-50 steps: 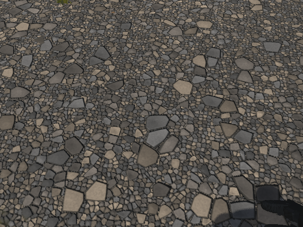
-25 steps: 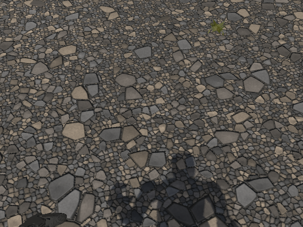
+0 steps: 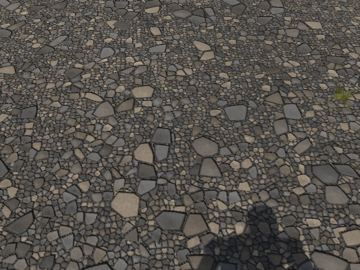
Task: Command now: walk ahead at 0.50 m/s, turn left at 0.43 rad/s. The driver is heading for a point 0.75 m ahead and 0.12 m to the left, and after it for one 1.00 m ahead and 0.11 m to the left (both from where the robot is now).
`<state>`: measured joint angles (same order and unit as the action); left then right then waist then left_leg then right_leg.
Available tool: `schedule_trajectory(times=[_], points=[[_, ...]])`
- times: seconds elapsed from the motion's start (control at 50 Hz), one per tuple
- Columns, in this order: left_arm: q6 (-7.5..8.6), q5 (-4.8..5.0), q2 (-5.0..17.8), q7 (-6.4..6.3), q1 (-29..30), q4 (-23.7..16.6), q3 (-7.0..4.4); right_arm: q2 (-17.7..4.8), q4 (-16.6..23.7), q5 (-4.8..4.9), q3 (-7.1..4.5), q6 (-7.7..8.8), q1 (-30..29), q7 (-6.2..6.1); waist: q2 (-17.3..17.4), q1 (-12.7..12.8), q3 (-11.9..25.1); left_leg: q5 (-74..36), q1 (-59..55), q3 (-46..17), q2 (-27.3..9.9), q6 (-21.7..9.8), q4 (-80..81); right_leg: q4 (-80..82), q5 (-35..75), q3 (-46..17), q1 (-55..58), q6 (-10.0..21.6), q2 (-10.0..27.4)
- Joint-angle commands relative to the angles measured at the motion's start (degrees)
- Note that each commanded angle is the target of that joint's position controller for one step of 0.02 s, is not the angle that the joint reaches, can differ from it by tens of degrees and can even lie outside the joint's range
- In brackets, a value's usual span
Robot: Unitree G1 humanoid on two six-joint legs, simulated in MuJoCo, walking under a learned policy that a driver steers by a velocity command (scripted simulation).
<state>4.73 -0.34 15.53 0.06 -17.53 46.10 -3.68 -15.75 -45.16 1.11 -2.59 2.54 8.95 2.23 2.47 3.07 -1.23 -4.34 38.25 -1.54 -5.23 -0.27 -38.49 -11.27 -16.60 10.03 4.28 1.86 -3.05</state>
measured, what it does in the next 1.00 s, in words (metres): walks ahead, turning left: left foot, then right foot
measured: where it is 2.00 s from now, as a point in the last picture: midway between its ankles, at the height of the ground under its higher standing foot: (156, 155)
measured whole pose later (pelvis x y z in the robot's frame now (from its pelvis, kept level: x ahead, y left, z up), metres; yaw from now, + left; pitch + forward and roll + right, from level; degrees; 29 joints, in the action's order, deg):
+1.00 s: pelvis +0.57 +0.09 +0.01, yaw +18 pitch +2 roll -1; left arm 4.3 1.1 15.5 0.6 -22.0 49.3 -2.5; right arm -15.2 -38.6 0.6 -2.2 3.9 4.7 1.2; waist 2.3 5.8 -1.4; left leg -1.6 36.0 -2.6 -4.6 0.6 -34.1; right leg -13.4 -14.7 0.2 -0.7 2.5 -3.3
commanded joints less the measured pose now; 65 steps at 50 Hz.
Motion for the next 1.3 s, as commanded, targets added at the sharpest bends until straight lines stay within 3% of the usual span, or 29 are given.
schedule_trajectory(times=[0.02,0.08,0.12,0.14,0.16,0.18,0.22,0.24,0.32,0.42,0.52,0.58,0.6,0.62,0.64,0.66,0.7,0.72,0.8,0.9,1.02,1.06,1.1,1.12,1.14,1.16,1.18,1.22,1.3], points=[[-0.69,0.92,9.9,-0.69,-0.4,-1.5,-2.75,-3.5,7.0,-0.09,-0.48,0.89,-7.4,1.24,-4.4,0.9,-4.7,4.6,3.1,1.9,0.4,-2.2,3.1,0.4,29.1,-2.4,1.4,6.9,19.1],[-2.23,1.15,12.3,-1.65,1.3,-1.8,-3.4,-6.4,7.5,-0.11,-2.04,0.37,-1.8,1.63,-7.4,-3.5,1.1,13.8,-7.5,7.2,5.8,-5.6,2.6,-12.8,56.6,0.0,3.7,4.6,18.7],[-2.51,0.85,11.2,-2.32,1.7,-2.7,-2.61,-12.9,3.9,0.21,-5.43,-0.11,15.1,0.29,-3.1,-12.4,10.7,10.5,-35.2,1.4,6.4,-10.2,7.1,-39.0,48.0,1.7,-10.5,0.7,14.5],[-1.01,-1.24,2.7,-1.26,-4.8,-5.4,0.08,-19.4,3.8,0.74,-6.71,-0.08,16.3,-0.48,12.5,-6.5,16.0,16.4,-56.7,-29.2,-9.1,-21.1,9.8,-60.9,-3.8,-0.8,-37.2,-3.7,3.2],[1.41,0.38,5.2,-0.29,-0.8,-5.8,0.25,-16.0,5.6,0.41,-5.53,0.58,17.3,-0.32,8.1,-9.4,24.5,24.0,-63.4,-48.3,-14.1,-25.6,19.8,-70.0,-17.6,-14.4,-46.1,-3.6,-1.1],[2.92,2.72,8.8,0.47,5.1,-7.4,-0.68,-12.6,5.4,-0.23,-4.6,1.06,15.7,-0.39,4.6,-11.0,17.1,22.1,-59.4,-39.9,-12.6,-21.8,21.3,-69.6,-13.0,-16.9,-51.1,-1.9,2.8],[3.87,1.05,8.2,0.0,8.2,-8.0,-0.5,-9.2,6.5,-0.03,-3.61,1.34,8.6,-0.62,-2.6,-6.6,6.9,11.2,-42.7,-26.9,-7.8,-17.9,21.5,-58.9,-5.5,-15.6,-47.5,-1.2,7.3],[3.38,0.16,8.9,-0.17,7.5,-7.8,-1.02,-7.7,7.5,-0.66,-3.02,1.38,6.3,-0.89,-1.6,-4.6,5.5,5.3,-36.9,-23.3,-6.2,-17.4,22.6,-55.8,-3.6,-15.8,-43.1,-1.5,8.5],[1.06,-0.62,6.3,-0.25,6.8,-8.1,-0.59,-9.4,8.3,-0.53,-3.44,1.33,5.5,-1.95,-0.8,-2.4,2.8,-3.3,-26.3,-16.6,-3.4,-17.4,25.5,-45.2,0.8,-13.5,-38.6,-5.0,8.2],[1.32,-0.06,3.8,0.49,16.4,-9.8,0.72,-9.8,6.7,-0.14,-3.48,0.67,9.1,-3.06,2.1,-6.8,1.5,4.5,-22.5,-11.0,0.7,-12.6,25.1,-24.2,22.1,-11.7,-32.4,-6.3,4.9],[2.43,0.51,6.4,1.61,19.8,-11.1,-0.09,-9.6,4.2,-0.1,-3.29,0.38,13.0,-2.94,3.0,-7.9,0.3,7.1,-31.7,-16.7,-4.3,-11.4,20.4,-17.5,19.3,-13.2,-33.3,-3.0,4.6],[2.95,0.26,8.5,1.39,12.1,-9.2,-1.38,-9.2,4.2,-0.31,-3.2,-0.1,11.4,-2.92,4.2,-3.2,2.5,-6.2,-34.4,-16.6,-3.3,-9.3,12.3,-14.1,14.4,-10.8,-24.0,0.7,3.1],[3.17,-0.38,10.6,1.11,4.6,-7.8,-2.23,-7.3,4.9,-0.71,-2.36,-0.09,11.0,-2.81,2.4,0.4,9.1,-7.3,-31.0,-13.8,-0.3,-7.5,1.5,-15.9,16.0,-14.4,-11.9,3.7,7.3],[3.04,-1.07,15.3,1.0,-3.4,-6.7,-3.47,-4.3,5.8,-0.63,-1.25,0.45,16.1,-2.91,-8.0,0.9,18.3,6.6,-14.7,-8.1,6.9,-3.5,-17.7,-16.3,11.9,-32.4,9.0,11.2,18.5],[2.36,0.19,14.6,1.79,-7.5,-4.2,-3.59,-3.3,5.5,0.04,-0.65,1.1,19.7,-2.86,-19.9,0.6,20.7,37.4,-0.8,-7.3,10.9,-1.3,-30.1,-7.8,-2.6,-52.6,16.2,15.7,24.9],[2.13,1.45,10.2,1.77,-5.8,-4.4,-2.3,-8.3,5.7,0.71,-1.71,1.29,14.6,-2.69,-12.9,2.0,13.1,35.3,5.3,-9.5,7.5,-1.6,-34.9,-5.6,-13.3,-51.0,11.6,13.6,24.0],[1.28,0.43,7.6,1.48,1.0,-5.3,-1.12,-8.8,7.8,-0.22,-1.88,1.59,5.7,-2.55,-5.7,0.7,2.5,26.4,5.4,-5.1,2.9,-1.8,-31.6,-3.0,-5.0,-37.7,-2.9,11.0,19.6],[1.28,-0.06,6.5,1.44,2.5,-5.4,-0.64,-8.0,7.9,-0.7,-2.05,1.68,5.2,-2.39,-5.9,-0.8,0.8,23.5,3.3,-4.7,1.1,-1.6,-28.3,-1.7,0.6,-33.9,-7.2,10.7,17.7],[1.78,0.5,7.0,1.17,2.4,-4.0,-0.57,-4.5,7.7,-0.79,-1.37,1.18,6.1,-2.21,-8.0,-2.7,1.2,19.3,-0.2,-2.4,-0.9,0.0,-20.2,1.8,13.9,-25.2,-11.7,11.6,15.1],[0.95,1.14,9.3,0.45,-0.6,-1.7,-1.06,-2.4,9.8,-0.9,-0.35,1.84,-2.9,-1.72,-6.4,0.0,-0.2,4.4,-1.8,-0.3,-0.1,1.3,-2.1,3.1,20.5,-17.3,-11.5,9.9,12.8],[-0.81,1.93,10.2,-0.06,-6.5,1.8,-1.23,-3.3,12.8,-0.21,-0.61,3.09,-11.4,-0.18,-6.3,1.7,-2.5,3.1,-4.9,-0.5,2.7,0.1,8.8,-1.0,21.2,-19.8,-6.0,8.7,15.7],[-1.44,1.9,11.4,-0.47,-5.9,2.0,-1.72,-5.0,12.3,-0.32,-1.27,3.57,-9.0,-0.05,-7.2,-0.6,-1.3,6.6,-9.8,-0.4,3.6,-1.1,10.9,-4.5,25.1,-21.3,-4.5,7.6,16.5],[-1.58,1.49,10.4,-0.58,-4.3,1.5,-1.24,-9.1,8.9,-0.91,-3.34,3.78,3.5,-0.86,-6.5,-7.4,7.1,5.8,-30.2,0.4,3.6,-4.0,12.3,-18.7,33.5,-18.4,-9.6,4.8,12.0],[-1.35,-0.02,6.5,-0.55,-3.6,-0.6,0.18,-13.3,7.7,-1.96,-4.48,3.56,13.9,-1.62,-0.2,-11.4,16.8,4.3,-47.8,-10.6,-7.6,-7.6,9.4,-36.3,18.5,-15.8,-20.9,2.5,7.7],[-0.39,1.05,0.5,-0.25,-12.8,-0.9,1.92,-16.0,6.2,-1.74,-4.96,2.81,15.9,-1.31,15.7,-7.4,25.1,15.2,-64.2,-34.1,-20.1,-15.9,14.4,-54.3,-16.7,-13.7,-40.8,-0.6,0.4],[-0.07,2.5,7.0,-0.26,-9.4,0.1,0.34,-10.2,6.5,-1.38,-3.74,2.48,15.8,-1.4,9.3,-9.7,21.3,26.1,-59.8,-36.8,-18.1,-14.4,19.1,-60.5,-16.6,-18.4,-46.2,-0.6,3.2],[-0.05,3.15,9.7,-0.28,-3.6,-1.6,-0.69,-8.0,6.4,-1.05,-2.9,2.55,12.2,-1.62,6.1,-9.6,12.2,26.4,-52.2,-28.0,-16.1,-12.0,20.8,-61.3,-11.2,-17.3,-48.8,-0.4,5.4],[-0.64,1.96,8.3,-0.54,-0.2,-2.4,-0.93,-5.3,6.1,-1.49,-1.99,2.88,5.4,-1.45,3.4,-6.0,4.6,17.1,-38.6,-17.3,-12.2,-10.8,24.6,-57.6,-3.6,-16.0,-45.2,-1.1,9.0],[-3.12,2.04,4.3,-0.4,-1.0,-2.9,-0.81,-4.9,4.3,-1.74,-2.4,4.34,1.8,-1.48,3.1,-2.4,0.6,7.4,-29.3,-5.7,-10.5,-11.0,30.4,-53.5,1.6,-16.0,-40.9,-2.2,11.2]])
